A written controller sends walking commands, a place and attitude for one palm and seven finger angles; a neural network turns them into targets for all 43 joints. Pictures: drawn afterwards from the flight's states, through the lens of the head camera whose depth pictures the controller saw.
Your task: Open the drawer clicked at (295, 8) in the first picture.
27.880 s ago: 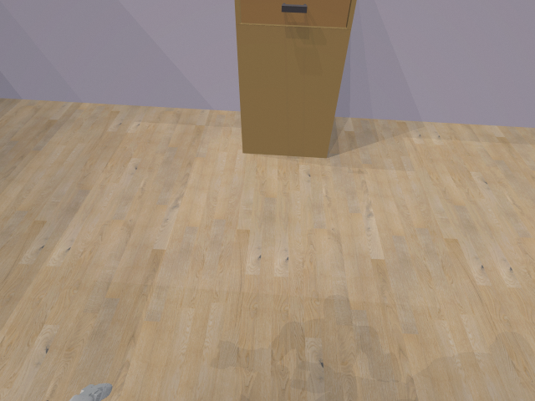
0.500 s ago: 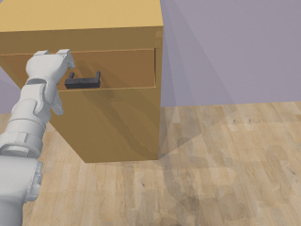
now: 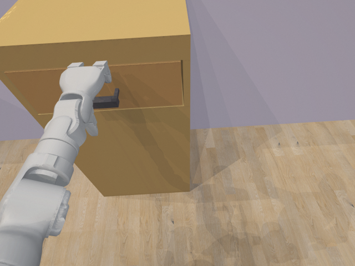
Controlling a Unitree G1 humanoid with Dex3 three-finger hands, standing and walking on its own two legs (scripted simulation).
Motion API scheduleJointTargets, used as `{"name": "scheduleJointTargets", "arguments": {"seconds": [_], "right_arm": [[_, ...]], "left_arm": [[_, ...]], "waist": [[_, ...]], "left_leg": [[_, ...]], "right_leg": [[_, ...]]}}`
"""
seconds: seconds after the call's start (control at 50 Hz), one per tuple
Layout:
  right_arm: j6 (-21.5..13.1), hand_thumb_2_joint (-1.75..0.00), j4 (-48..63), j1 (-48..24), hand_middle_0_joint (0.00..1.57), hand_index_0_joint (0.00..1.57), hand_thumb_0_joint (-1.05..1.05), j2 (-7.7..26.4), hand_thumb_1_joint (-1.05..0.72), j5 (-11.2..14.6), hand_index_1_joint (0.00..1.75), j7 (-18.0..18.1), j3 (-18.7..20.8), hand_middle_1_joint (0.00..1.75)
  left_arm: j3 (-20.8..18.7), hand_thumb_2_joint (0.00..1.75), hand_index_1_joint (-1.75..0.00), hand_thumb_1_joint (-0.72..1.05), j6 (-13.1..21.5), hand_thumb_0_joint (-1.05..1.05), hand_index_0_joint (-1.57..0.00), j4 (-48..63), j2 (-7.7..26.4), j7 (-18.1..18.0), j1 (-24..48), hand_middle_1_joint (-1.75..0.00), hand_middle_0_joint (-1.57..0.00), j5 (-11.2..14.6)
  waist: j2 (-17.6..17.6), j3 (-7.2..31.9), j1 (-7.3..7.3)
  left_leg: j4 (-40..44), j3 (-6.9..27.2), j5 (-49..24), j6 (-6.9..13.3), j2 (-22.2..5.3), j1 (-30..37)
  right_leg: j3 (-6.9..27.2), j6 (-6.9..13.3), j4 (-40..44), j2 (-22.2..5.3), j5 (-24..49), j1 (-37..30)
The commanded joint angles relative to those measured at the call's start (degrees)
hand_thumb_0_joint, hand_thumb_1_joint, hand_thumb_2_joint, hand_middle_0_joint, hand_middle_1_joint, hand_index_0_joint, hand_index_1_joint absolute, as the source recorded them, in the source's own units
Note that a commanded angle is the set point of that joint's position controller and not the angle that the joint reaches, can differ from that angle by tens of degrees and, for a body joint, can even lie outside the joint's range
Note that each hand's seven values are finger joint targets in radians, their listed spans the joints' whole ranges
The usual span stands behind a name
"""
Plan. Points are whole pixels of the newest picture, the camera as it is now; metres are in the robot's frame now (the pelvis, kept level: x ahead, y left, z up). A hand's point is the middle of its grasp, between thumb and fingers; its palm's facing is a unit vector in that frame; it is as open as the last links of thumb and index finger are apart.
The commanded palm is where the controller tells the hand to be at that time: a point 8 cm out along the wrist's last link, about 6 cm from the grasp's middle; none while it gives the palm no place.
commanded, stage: re-aim the fingers above the handle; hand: left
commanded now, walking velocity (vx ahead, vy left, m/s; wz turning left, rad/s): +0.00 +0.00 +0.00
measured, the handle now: (100, 97) +0.55 +0.21 +0.06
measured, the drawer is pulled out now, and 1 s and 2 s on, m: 0.00 0.00 0.00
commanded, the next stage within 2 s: lower the fingers behind the handle in 0.88 s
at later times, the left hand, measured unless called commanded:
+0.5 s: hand (94, 108) +0.46 +0.19 +0.10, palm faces -0.11 -0.01 -0.99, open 13.8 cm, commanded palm +0.45 +0.21 +0.17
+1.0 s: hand (108, 108) +0.46 +0.16 +0.10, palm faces -0.10 -0.04 -0.99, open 13.8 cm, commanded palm +0.46 +0.20 +0.17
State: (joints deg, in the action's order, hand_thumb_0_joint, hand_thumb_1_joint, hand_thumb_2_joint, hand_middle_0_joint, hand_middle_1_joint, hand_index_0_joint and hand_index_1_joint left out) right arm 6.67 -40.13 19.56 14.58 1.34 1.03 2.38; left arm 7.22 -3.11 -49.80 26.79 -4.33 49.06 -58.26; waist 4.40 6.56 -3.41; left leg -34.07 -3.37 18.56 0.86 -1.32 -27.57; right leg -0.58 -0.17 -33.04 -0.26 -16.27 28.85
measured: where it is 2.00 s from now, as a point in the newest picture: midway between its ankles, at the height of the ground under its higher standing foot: outside the picture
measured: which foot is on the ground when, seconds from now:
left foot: down 0.00-1.00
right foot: down 0.00-1.00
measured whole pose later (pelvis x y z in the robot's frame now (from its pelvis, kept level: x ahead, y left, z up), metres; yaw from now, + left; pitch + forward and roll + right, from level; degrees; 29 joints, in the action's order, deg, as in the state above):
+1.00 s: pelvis +0.00 +0.00 +0.00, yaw +1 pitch +10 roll -1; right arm 5.7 -39.9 17.4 15.0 1.2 3.5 2.4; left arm 9.9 7.2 -43.5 26.0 1.4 46.1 -56.1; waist 2.4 4.3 -3.7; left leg -34.1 -2.1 18.8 0.7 -1.0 -25.5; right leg -1.8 0.0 -32.8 -0.6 -16.9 26.1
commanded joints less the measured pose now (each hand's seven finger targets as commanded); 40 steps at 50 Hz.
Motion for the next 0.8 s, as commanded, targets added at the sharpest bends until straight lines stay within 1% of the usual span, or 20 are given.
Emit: {"name": "scheduleJointTargets", "arguments": {"seconds": [0.0, 0.06, 0.1, 0.14, 0.18, 0.22, 0.26, 0.28, 0.32, 0.38, 0.44, 0.48, 0.5, 0.52, 0.58, 0.6, 0.66, 0.7, 0.76, 0.78], "right_arm": [[-1.55, -0.9, 5.74, -0.71, 0.2, 0.2, 0.0, 9.17, -0.9, 0.32, 0.3, 1.56, 2.6, 0.3], [-2.04, -0.9, 5.34, -0.68, 0.2, 0.2, 0.0, 8.19, -0.9, 0.04, 0.3, 2.03, 1.9, 0.3], [-2.21, -0.9, 5.17, -1.04, 0.2, 0.2, 0.0, 8.21, -0.9, -0.16, 0.3, 2.24, 1.81, 0.3], [-2.74, -0.9, 5.01, -1.15, 0.2, 0.2, 0.0, 7.9, -0.9, -0.04, 0.3, 2.17, 1.74, 0.3], [-3.02, -0.9, 5.27, -1.32, 0.2, 0.2, 0.0, 8.06, -0.9, 0.03, 0.3, 1.94, 1.74, 0.3], [-3.04, -0.9, 5.31, -0.86, 0.2, 0.2, 0.0, 8.54, -0.9, 0.22, 0.3, 1.9, 2.07, 0.3], [-3.01, -0.9, 5.7, -0.74, 0.2, 0.2, 0.0, 8.81, -0.9, 0.56, 0.3, 1.78, 2.23, 0.3], [-2.94, -0.9, 5.75, -0.61, 0.2, 0.2, 0.0, 9.04, -0.9, 0.78, 0.3, 1.81, 2.45, 0.3], [-2.74, -0.9, 5.83, -0.74, 0.2, 0.2, 0.0, 9.26, -0.9, 0.87, 0.3, 2.17, 2.73, 0.3], [-2.74, -0.9, 5.77, -0.89, 0.2, 0.2, 0.0, 8.89, -0.9, 0.56, 0.3, 2.85, 2.75, 0.3], [-2.93, -0.9, 4.82, -0.14, 0.2, 0.2, 0.0, 8.67, -0.9, 0.26, 0.3, 3.2, 2.67, 0.3], [-3.11, -0.9, 4.94, -0.01, 0.2, 0.2, 0.0, 8.13, -0.9, -0.1, 0.3, 3.01, 2.47, 0.3], [-3.08, -0.9, 4.63, 0.02, 0.2, 0.2, 0.0, 8.33, -0.9, -0.39, 0.3, 2.86, 2.45, 0.3], [-3.09, -0.9, 4.8, -0.24, 0.2, 0.2, 0.0, 7.72, -0.9, -0.37, 0.3, 2.58, 2.19, 0.3], [-3.33, -0.9, 3.94, -0.45, 0.2, 0.2, 0.0, 7.56, -0.9, -0.41, 0.3, 1.71, 1.83, 0.3], [-3.22, -0.9, 3.94, -0.68, 0.2, 0.2, 0.0, 7.84, -0.9, -0.52, 0.3, 1.41, 1.82, 0.3], [-2.94, -0.9, 4.42, -0.93, 0.2, 0.2, 0.0, 8.24, -0.9, -0.32, 0.3, 0.8, 1.91, 0.3], [-2.34, -0.9, 5.05, -0.35, 0.2, 0.2, 0.0, 9.03, -0.9, 0.06, 0.3, 0.53, 2.36, 0.3], [-1.41, -0.9, 6.41, -0.97, 0.2, 0.2, 0.0, 10.04, -0.9, 0.91, 0.3, 1.32, 2.69, 0.3], [-1.38, -0.9, 6.8, -1.39, 0.2, 0.2, 0.0, 9.93, -0.9, 1.09, 0.3, 1.57, 2.88, 0.3]], "left_arm": [[-6.23, 0.3, -1.2, -0.5, 2.12, 0.0, -0.3, 13.64, 15.04, -1.11, 28.89, -1.2, -0.3, 0.36], [-10.0, 0.3, -1.2, -0.5, 3.85, 0.0, -0.3, 12.71, 19.64, -3.09, 30.0, -1.2, -0.3, -1.34], [-12.93, 0.3, -1.2, -0.5, 4.36, 0.0, -0.3, 12.18, 23.36, -4.75, 30.27, -1.2, -0.3, -2.26], [-12.67, 0.3, -1.2, -0.5, 3.86, 0.0, -0.3, 10.25, 22.9, -5.84, 29.29, -1.2, -0.3, -2.68], [-11.07, 0.3, -1.2, -0.5, 2.63, 0.0, -0.3, 7.85, 21.3, -5.94, 27.84, -1.2, -0.3, -2.78], [-9.44, 0.3, -1.2, -0.5, 1.68, 0.0, -0.3, 6.09, 19.73, -4.71, 25.66, -1.2, -0.3, -2.64], [-4.21, 0.3, -1.2, -0.5, 0.79, 0.0, -0.3, 6.26, 14.08, -2.45, 25.46, -1.2, -0.3, -1.41], [-3.25, 0.3, -1.2, -0.5, 0.76, 0.0, -0.3, 6.23, 12.97, -1.15, 25.32, -1.2, -0.3, -0.73], [-0.17, 0.3, -1.2, -0.5, 1.81, 0.0, -0.3, 8.2, 9.89, 1.54, 25.72, -1.2, -0.3, 0.61], [0.61, 0.3, -1.2, -0.5, 5.19, 0.0, -0.3, 13.2, 9.32, 3.84, 28.49, -1.2, -0.3, 1.81], [-3.53, 0.3, -1.2, -0.5, 8.94, 0.0, -0.3, 15.8, 13.89, 2.6, 32.83, -1.2, -0.3, 1.98], [-7.84, 0.3, -1.2, -0.5, 10.68, 0.0, -0.3, 17.61, 18.19, -0.18, 33.85, -1.2, -0.3, 1.25], [-11.39, 0.3, -1.2, -0.5, 10.98, 0.0, -0.3, 17.49, 22.05, -1.91, 33.6, -1.2, -0.3, 0.74], [-12.94, 0.3, -1.2, -0.5, 10.67, 0.0, -0.3, 16.37, 23.36, -3.9, 32.88, -1.2, -0.3, -0.06], [-14.23, 0.3, -1.2, -0.5, 6.65, 0.0, -0.3, 9.94, 23.95, -8.96, 31.99, -1.2, -0.3, -2.14], [-15.1, 0.3, -1.2, -0.5, 4.85, 0.0, -0.3, 8.03, 24.8, -9.9, 30.84, -1.2, -0.3, -2.79], [-11.2, 0.3, -1.2, -0.5, -0.77, 0.0, -0.3, 3.34, 21.31, -9.3, 27.34, -1.2, -0.3, -3.73], [-6.52, 0.3, -1.2, -0.5, -3.43, 0.0, -0.3, 0.9, 15.45, -5.71, 23.65, -1.2, -0.3, -2.71], [0.32, 0.3, -1.2, -0.5, -3.95, 0.0, -0.3, 5.43, 9.39, 1.44, 23.3, -1.2, -0.3, 0.18], [2.45, 0.3, -1.2, -0.5, -2.68, 0.0, -0.3, 8.91, 6.85, 3.63, 24.04, -1.2, -0.3, 1.57]], "waist": [[-5.57, 18.36, -0.85], [-2.28, 18.48, 0.25], [-2.01, 19.61, 0.94], [-2.18, 19.81, 0.93], [-1.66, 19.7, 0.76], [-3.81, 21.55, 0.3], [-4.12, 20.66, -1.04], [-5.69, 19.36, -1.64], [-6.72, 18.57, -2.76], [-3.93, 17.82, -3.15], [-2.69, 17.6, -3.0], [0.34, 20.7, -1.35], [0.56, 22.26, -0.18], [1.87, 22.72, 0.41], [0.25, 21.68, 1.0], [-0.71, 23.07, 1.76], [-1.39, 25.1, 1.59], [-4.27, 25.43, 0.23], [-9.34, 21.97, -2.25], [-8.88, 20.36, -2.83]], "left_leg": [[2.44, 1.4, -22.11, 1.92, 2.07, 10.96], [2.66, 1.23, -21.15, 1.71, 2.57, 9.72], [2.77, 0.99, -21.16, 1.39, 2.52, 8.67], [2.67, 0.54, -21.12, 1.26, 2.45, 8.0], [2.95, 0.11, -20.27, 1.03, 2.33, 7.92], [2.7, -0.32, -21.28, 1.22, 2.14, 8.46], [2.53, -0.42, -21.0, 1.45, 2.06, 9.85], [2.59, -0.28, -20.03, 1.64, 2.08, 10.1], [2.47, -0.06, -19.09, 2.04, 2.24, 11.03], [1.94, 0.68, -19.53, 2.21, 2.85, 12.93], [1.21, 1.48, -20.11, 2.0, 2.98, 12.68], [0.77, 1.6, -22.45, 1.61, 3.21, 12.52], [0.48, 1.72, -24.07, 1.4, 3.3, 11.86], [0.44, 1.62, -24.47, 1.16, 3.36, 10.73], [0.91, 1.2, -24.32, 0.31, 2.82, 7.42], [1.03, 0.94, -25.32, 0.19, 2.79, 6.91], [1.41, -0.37, -25.57, 0.3, 2.21, 7.66], [1.43, -0.62, -27.18, 0.81, 1.81, 9.38], [2.16, -0.03, -24.06, 1.97, 1.9, 10.96], [2.33, 0.39, -22.94, 2.22, 2.09, 12.15]], "right_leg": [[-0.78, 1.6, 3.24, 2.48, 19.9, -11.86], [-0.37, 1.9, 2.44, 2.28, 19.35, -12.77], [-0.06, 1.93, 2.3, 2.11, 19.61, -14.64], [0.04, 1.78, 1.96, 2.06, 20.58, -14.96], [-0.06, 1.65, 2.15, 2.03, 19.96, -14.73], [0.05, 1.3, 2.15, 1.83, 21.78, -15.78], [-0.03, 1.05, 2.96, 1.8, 22.11, -14.22], [-0.06, 0.88, 3.62, 1.83, 21.45, -13.52], [0.37, 0.6, 4.38, 1.61, 21.21, -12.84], [0.35, 0.98, 4.43, 1.69, 21.02, -11.16], [0.5, 1.28, 3.65, 1.77, 20.66, -10.14], [0.41, 1.74, 2.19, 1.86, 21.61, -11.47], [0.39, 1.92, 1.64, 1.95, 22.45, -12.81], [0.26, 1.96, 0.94, 1.99, 22.75, -13.19], [-0.65, 2.0, -0.06, 2.3, 21.98, -12.91], [-0.68, 2.05, -0.13, 2.37, 22.7, -14.53], [-0.68, 1.56, 0.06, 2.17, 24.44, -15.65], [-0.89, 1.31, 1.01, 2.17, 26.31, -15.99], [-0.89, 0.52, 3.17, 2.2, 25.29, -14.17], [-0.87, 0.55, 3.97, 2.28, 23.86, -12.86]]}}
